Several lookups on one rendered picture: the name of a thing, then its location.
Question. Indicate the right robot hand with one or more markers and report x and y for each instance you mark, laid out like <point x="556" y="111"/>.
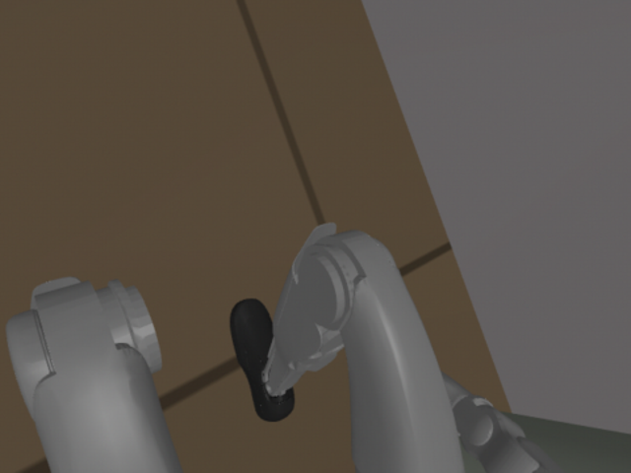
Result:
<point x="455" y="390"/>

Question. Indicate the right robot foot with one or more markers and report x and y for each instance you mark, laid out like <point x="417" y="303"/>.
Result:
<point x="252" y="334"/>

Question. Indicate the right robot arm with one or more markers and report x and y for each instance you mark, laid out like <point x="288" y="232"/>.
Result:
<point x="498" y="442"/>

